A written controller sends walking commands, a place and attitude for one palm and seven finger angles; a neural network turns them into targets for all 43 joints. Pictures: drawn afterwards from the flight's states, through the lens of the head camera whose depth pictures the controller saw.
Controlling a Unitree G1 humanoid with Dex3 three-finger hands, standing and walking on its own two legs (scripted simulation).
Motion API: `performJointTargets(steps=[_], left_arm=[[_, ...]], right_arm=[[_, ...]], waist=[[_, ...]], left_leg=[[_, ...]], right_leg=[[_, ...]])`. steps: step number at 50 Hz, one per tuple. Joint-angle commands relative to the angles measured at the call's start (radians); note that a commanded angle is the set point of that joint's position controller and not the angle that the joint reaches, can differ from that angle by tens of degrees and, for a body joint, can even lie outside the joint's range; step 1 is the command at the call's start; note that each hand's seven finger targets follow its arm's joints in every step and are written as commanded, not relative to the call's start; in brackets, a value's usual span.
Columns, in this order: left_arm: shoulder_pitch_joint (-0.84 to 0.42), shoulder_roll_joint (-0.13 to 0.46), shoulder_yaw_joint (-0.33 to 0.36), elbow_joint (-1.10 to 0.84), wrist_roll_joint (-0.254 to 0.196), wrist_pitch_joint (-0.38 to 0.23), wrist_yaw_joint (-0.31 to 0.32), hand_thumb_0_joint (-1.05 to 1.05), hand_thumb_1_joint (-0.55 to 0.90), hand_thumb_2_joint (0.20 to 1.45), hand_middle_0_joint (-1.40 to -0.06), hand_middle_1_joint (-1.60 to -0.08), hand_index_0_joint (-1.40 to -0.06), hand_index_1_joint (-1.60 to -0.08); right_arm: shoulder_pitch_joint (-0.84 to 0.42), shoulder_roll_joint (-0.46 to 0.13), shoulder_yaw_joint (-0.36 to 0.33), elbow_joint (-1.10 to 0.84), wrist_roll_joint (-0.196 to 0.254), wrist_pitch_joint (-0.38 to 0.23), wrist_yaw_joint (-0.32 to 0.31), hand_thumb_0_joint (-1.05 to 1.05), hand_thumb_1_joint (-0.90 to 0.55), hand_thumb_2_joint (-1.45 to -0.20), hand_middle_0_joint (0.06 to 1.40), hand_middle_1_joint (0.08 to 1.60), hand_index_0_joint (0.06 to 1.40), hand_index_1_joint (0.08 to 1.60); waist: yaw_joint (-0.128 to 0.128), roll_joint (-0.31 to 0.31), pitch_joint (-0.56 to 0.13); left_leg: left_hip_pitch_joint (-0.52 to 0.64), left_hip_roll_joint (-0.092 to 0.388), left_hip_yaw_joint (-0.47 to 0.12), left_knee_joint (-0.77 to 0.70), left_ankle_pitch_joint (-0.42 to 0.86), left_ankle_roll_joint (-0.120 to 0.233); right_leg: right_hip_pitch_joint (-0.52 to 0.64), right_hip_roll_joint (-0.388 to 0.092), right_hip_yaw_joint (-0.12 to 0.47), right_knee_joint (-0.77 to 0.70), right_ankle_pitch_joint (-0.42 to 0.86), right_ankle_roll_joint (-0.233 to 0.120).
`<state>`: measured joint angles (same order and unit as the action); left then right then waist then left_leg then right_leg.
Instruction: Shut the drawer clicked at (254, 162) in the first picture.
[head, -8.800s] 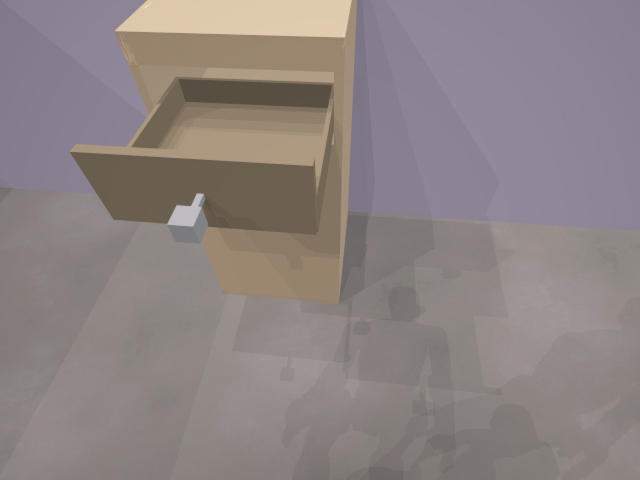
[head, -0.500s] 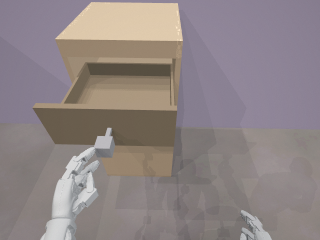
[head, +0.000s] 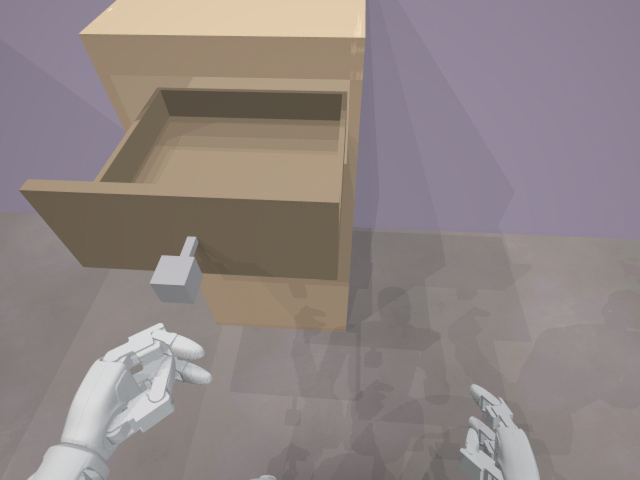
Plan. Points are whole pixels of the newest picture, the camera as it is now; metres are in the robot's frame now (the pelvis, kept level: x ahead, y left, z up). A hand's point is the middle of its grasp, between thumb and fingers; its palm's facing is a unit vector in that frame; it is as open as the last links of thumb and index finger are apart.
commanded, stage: raise the hand and make a fist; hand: left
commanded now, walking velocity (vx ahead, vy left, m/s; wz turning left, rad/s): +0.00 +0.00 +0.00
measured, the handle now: (183, 265) +0.36 +0.19 +0.08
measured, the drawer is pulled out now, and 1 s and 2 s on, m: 0.27 0.27 0.27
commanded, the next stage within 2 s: bring the fist close to the handle in 1.14 s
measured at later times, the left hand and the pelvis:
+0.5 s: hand (112, 384) +0.18 +0.19 +0.15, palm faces -0.02 -1.00 -0.04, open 3.1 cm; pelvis +0.01 +0.04 +0.02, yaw -1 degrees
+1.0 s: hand (149, 382) +0.18 +0.15 +0.16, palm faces -0.04 -1.00 -0.09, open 3.3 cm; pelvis +0.02 +0.02 +0.03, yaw -1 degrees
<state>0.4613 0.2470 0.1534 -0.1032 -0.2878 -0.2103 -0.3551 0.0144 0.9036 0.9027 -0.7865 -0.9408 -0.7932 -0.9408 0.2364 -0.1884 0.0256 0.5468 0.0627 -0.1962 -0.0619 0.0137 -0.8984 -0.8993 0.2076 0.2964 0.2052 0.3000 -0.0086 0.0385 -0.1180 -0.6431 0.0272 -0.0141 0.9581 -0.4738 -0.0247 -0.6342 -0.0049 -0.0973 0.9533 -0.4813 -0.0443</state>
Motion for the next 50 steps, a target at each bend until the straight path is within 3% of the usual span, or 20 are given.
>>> performJointTargets(steps=[1, 2, 4, 5, 7, 10, 12, 15, 16, 19, 20, 22, 27, 30, 33, 35, 40, 44, 45, 50], left_arm=[[0.197, 0.135, 0.252, -0.311, -0.088, -0.073, 0.1, 0.0, 0.9, 0.9, -0.98, -1.145, -0.98, -1.145], [0.247, 0.125, 0.25, -0.321, -0.08, -0.104, 0.113, 0.0, 0.9, 0.9, -1.0, -1.167, -1.0, -1.167], [0.254, 0.084, 0.167, -0.381, -0.056, -0.171, 0.109, 0.0, 0.9, 0.9, -1.04, -1.21, -1.04, -1.21], [0.253, 0.085, 0.144, -0.384, -0.047, -0.189, 0.099, 0.0, 0.9, 0.9, -1.06, -1.232, -1.06, -1.232], [0.278, 0.039, 0.068, -0.364, -0.037, -0.213, 0.058, 0.0, 0.9, 0.9, -1.1, -1.275, -1.1, -1.275], [0.23, 0.013, -0.002, -0.364, -0.042, -0.198, 0.013, 0.0, 0.9, 0.9, -1.16, -1.34, -1.16, -1.34], [0.185, 0.043, 0.0, -0.423, -0.039, -0.183, 0.02, 0.0, 0.9, 0.9, -1.2, -1.383, -1.2, -1.383], [0.141, 0.092, 0.026, -0.537, 0.003, -0.173, 0.092, 0.0, 0.9, 0.9, -1.26, -1.448, -1.26, -1.448], [0.171, 0.074, 0.02, -0.568, 0.019, -0.168, 0.117, 0.0, 0.9, 0.9, -1.28, -1.47, -1.28, -1.47], [0.199, 0.019, -0.023, -0.598, 0.035, -0.128, 0.177, 0.0, 0.9, 0.9, -1.34, -1.535, -1.34, -1.535], [0.194, 0.037, -0.008, -0.578, 0.045, -0.104, 0.191, 0.0, 0.9, 0.9, -1.36, -1.557, -1.36, -1.557], [0.219, -0.018, -0.074, -0.585, 0.056, -0.048, 0.195, 0.0, 0.9, 0.9, -1.4, -1.6, -1.4, -1.6], [0.202, -0.038, -0.169, -0.67, 0.094, 0.099, 0.197, 0.0, 0.9, 0.9, -1.4, -1.6, -1.4, -1.6], [0.149, 0.016, -0.129, -0.726, 0.112, 0.135, 0.232, 0.0, 0.9, 0.9, -1.4, -1.6, -1.4, -1.6], [0.102, -0.007, -0.143, -0.794, 0.117, 0.126, 0.269, 0.0, 0.9, 0.9, -1.4, -1.6, -1.4, -1.6], [0.106, 0.018, -0.104, -0.809, 0.112, 0.118, 0.29, 0.0, 0.9, 0.9, -1.4, -1.6, -1.4, -1.6], [0.143, -0.033, -0.135, -0.687, 0.096, 0.155, 0.271, 0.0, 0.9, 0.9, -1.4, -1.6, -1.4, -1.6], [0.142, -0.003, -0.127, -0.703, 0.094, 0.194, 0.237, 0.0, 0.9, 0.9, -1.4, -1.6, -1.4, -1.6], [0.146, 0.029, -0.088, -0.701, 0.097, 0.194, 0.24, 0.0, 0.9, 0.9, -1.4, -1.6, -1.4, -1.6], [0.139, 0.069, -0.001, -0.749, 0.073, 0.126, 0.258, 0.0, 0.9, 0.9, -1.4, -1.6, -1.4, -1.6]], right_arm=[[-0.102, -0.105, -0.069, -0.186, -0.009, -0.058, -0.012, 0.0, -0.9, -0.9, 0.2, 0.3, 0.2, 0.3], [-0.091, -0.098, -0.076, -0.182, -0.012, -0.062, -0.004, 0.0, -0.9, -0.9, 0.2, 0.3, 0.2, 0.3], [-0.08, -0.105, -0.079, -0.172, -0.016, -0.084, 0.013, 0.0, -0.9, -0.9, 0.2, 0.3, 0.2, 0.3], [-0.086, -0.112, -0.078, -0.171, -0.02, -0.092, 0.019, 0.0, -0.9, -0.9, 0.2, 0.3, 0.2, 0.3], [-0.059, -0.124, -0.083, -0.168, -0.013, -0.113, 0.026, 0.0, -0.9, -0.9, 0.2, 0.3, 0.2, 0.3], [-0.061, -0.15, -0.077, -0.166, -0.005, -0.139, 0.02, 0.0, -0.9, -0.9, 0.2, 0.3, 0.2, 0.3], [-0.051, -0.157, -0.082, -0.178, -0.001, -0.153, 0.012, 0.0, -0.9, -0.9, 0.2, 0.3, 0.2, 0.3], [-0.061, -0.155, -0.071, -0.183, -0.012, -0.156, 0.01, 0.0, -0.9, -0.9, 0.2, 0.3, 0.2, 0.3], [-0.052, -0.142, -0.071, -0.191, -0.013, -0.153, 0.014, 0.0, -0.9, -0.9, 0.2, 0.3, 0.2, 0.3], [-0.064, -0.127, -0.058, -0.205, -0.012, -0.143, 0.029, 0.0, -0.9, -0.9, 0.2, 0.3, 0.2, 0.3], [-0.077, -0.13, -0.055, -0.201, -0.012, -0.134, 0.032, 0.0, -0.9, -0.9, 0.2, 0.3, 0.2, 0.3], [-0.081, -0.13, -0.045, -0.218, -0.008, -0.122, 0.04, 0.0, -0.9, -0.9, 0.2, 0.3, 0.2, 0.3], [-0.092, -0.132, -0.024, -0.246, -0.002, -0.104, 0.048, 0.0, -0.9, -0.9, 0.2, 0.3, 0.2, 0.3], [-0.103, -0.134, -0.014, -0.249, -0.008, -0.094, 0.042, 0.0, -0.9, -0.9, 0.2, 0.3, 0.2, 0.3], [-0.094, -0.127, -0.004, -0.261, -0.013, -0.101, 0.043, 0.0, -0.9, -0.9, 0.2, 0.3, 0.2, 0.3], [-0.099, -0.128, -0.004, -0.252, -0.01, -0.108, 0.044, 0.0, -0.9, -0.9, 0.2, 0.3, 0.2, 0.3], [-0.097, -0.136, -0.007, -0.224, -0.003, -0.113, 0.042, 0.0, -0.9, -0.9, 0.2, 0.3, 0.2, 0.3], [-0.101, -0.14, -0.011, -0.237, 0.0, -0.108, 0.029, 0.0, -0.9, -0.9, 0.2, 0.3, 0.2, 0.3], [-0.105, -0.14, -0.014, -0.228, -0.001, -0.107, 0.027, 0.0, -0.9, -0.9, 0.2, 0.3, 0.2, 0.3], [-0.099, -0.124, -0.016, -0.216, -0.006, -0.125, 0.019, 0.0, -0.9, -0.9, 0.2, 0.3, 0.2, 0.3]], waist=[[0.086, -0.136, -0.198], [0.089, -0.117, -0.185], [0.065, -0.042, -0.144], [0.05, -0.069, -0.114], [0.019, -0.051, -0.108], [-0.012, -0.054, -0.05], [-0.006, -0.037, -0.081], [0.016, -0.004, -0.114], [0.031, 0.024, -0.147], [0.04, 0.048, -0.117], [0.042, 0.022, -0.096], [0.04, 0.023, -0.049], [0.035, 0.03, 0.013], [0.034, -0.022, 0.036], [0.035, 0.002, 0.015], [0.046, 0.018, -0.004], [0.035, -0.043, 0.036], [0.043, -0.049, 0.025], [0.048, -0.062, 0.019], [0.059, -0.017, -0.019]], left_leg=[[0.049, -0.042, -0.007, -0.128, 0.343, 0.037], [0.062, -0.041, 0.001, -0.143, 0.368, 0.036], [0.098, -0.043, 0.007, -0.16, 0.393, 0.041], [0.092, -0.042, 0.002, -0.145, 0.398, 0.044], [0.126, -0.042, 0.002, -0.149, 0.394, 0.049], [0.142, -0.037, -0.009, -0.159, 0.336, 0.057], [0.17, -0.034, -0.014, -0.177, 0.298, 0.06], [0.207, -0.029, -0.026, -0.21, 0.301, 0.062], [0.232, -0.027, -0.024, -0.222, 0.324, 0.061], [0.243, -0.014, -0.034, -0.244, 0.368, 0.049], [0.232, -0.011, -0.036, -0.25, 0.364, 0.049], [0.226, -0.004, -0.04, -0.271, 0.361, 0.043], [0.229, 0.005, -0.048, -0.32, 0.308, 0.041], [0.223, 0.006, -0.057, -0.341, 0.231, 0.044], [0.247, 0.005, -0.059, -0.352, 0.211, 0.042], [0.258, 0.004, -0.055, -0.353, 0.209, 0.039], [0.243, 0.0, -0.039, -0.351, 0.205, 0.042], [0.256, -0.016, -0.014, -0.348, 0.221, 0.054], [0.254, -0.017, -0.014, -0.346, 0.229, 0.054], [0.281, -0.026, 0.004, -0.324, 0.281, 0.055]], right_leg=[[0.381, -0.055, 0.156, -0.207, 0.647, 0.087], [0.367, -0.045, 0.129, -0.194, 0.69, 0.082], [0.297, -0.028, 0.099, -0.188, 0.656, 0.073], [0.284, -0.03, 0.115, -0.193, 0.661, 0.08], [0.237, -0.025, 0.1, -0.206, 0.617, 0.085], [0.17, -0.006, 0.079, -0.238, 0.438, 0.064], [0.16, 0.003, 0.069, -0.25, 0.324, 0.049], [0.178, 0.009, 0.035, -0.23, 0.277, 0.034], [0.183, 0.011, 0.021, -0.217, 0.284, 0.029], [0.184, 0.014, -0.008, -0.205, 0.295, 0.027], [0.196, 0.016, -0.008, -0.212, 0.295, 0.026], [0.19, 0.016, -0.018, -0.217, 0.282, 0.028], [0.209, 0.009, -0.018, -0.251, 0.247, 0.027], [0.213, 0.015, -0.021, -0.266, 0.187, 0.027], [0.21, 0.013, -0.023, -0.265, 0.16, 0.026], [0.225, 0.015, -0.02, -0.271, 0.158, 0.024], [0.236, 0.009, -0.011, -0.311, 0.176, 0.03], [0.265, 0.0, 0.009, -0.336, 0.209, 0.034], [0.277, 0.001, 0.012, -0.341, 0.215, 0.033], [0.294, 0.001, 0.021, -0.344, 0.277, 0.034]])
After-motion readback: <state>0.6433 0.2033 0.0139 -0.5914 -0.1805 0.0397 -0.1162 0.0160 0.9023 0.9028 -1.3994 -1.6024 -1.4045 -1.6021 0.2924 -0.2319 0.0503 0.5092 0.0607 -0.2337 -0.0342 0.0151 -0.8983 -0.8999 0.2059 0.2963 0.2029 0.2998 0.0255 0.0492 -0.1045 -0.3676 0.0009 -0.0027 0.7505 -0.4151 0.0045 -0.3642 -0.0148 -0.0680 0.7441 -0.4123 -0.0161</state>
